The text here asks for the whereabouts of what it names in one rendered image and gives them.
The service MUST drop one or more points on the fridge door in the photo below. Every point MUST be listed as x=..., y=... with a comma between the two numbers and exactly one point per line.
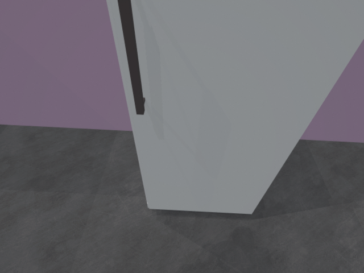
x=230, y=86

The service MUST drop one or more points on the handle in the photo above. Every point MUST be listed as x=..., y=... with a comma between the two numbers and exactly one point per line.
x=126, y=15

